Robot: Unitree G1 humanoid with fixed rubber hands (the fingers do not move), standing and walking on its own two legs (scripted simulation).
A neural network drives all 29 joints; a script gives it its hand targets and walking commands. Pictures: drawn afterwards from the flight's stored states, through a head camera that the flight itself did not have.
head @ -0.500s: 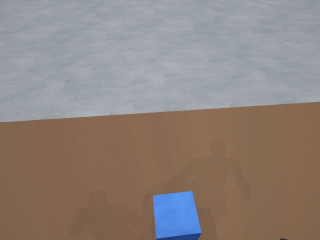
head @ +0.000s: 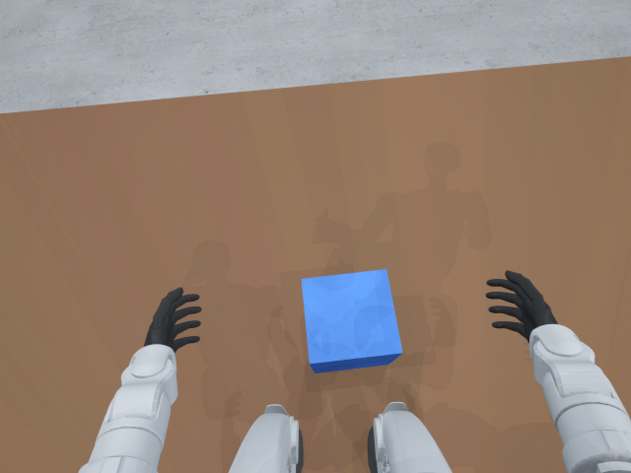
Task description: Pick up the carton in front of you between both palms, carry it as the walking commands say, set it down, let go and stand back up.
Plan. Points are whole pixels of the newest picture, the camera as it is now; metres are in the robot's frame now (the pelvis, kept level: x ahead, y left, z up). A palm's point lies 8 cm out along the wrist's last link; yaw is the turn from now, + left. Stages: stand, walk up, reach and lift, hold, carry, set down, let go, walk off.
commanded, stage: reach and lift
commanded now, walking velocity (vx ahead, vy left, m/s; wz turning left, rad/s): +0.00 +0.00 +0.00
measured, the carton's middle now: (348, 325) +0.41 -0.04 -0.58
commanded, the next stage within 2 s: none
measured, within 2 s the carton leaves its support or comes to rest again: neither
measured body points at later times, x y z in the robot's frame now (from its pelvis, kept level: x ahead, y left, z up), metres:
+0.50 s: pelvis -0.07 -0.02 -0.08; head +0.22 -0.04 +0.26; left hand +0.42 +0.16 -0.18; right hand +0.46 -0.23 -0.18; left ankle +0.03 +0.13 -0.67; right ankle +0.03 -0.11 -0.67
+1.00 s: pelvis -0.08 +0.00 -0.26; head +0.26 -0.02 +0.03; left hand +0.41 +0.17 -0.42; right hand +0.44 -0.22 -0.43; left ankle +0.03 +0.13 -0.67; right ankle +0.03 -0.11 -0.67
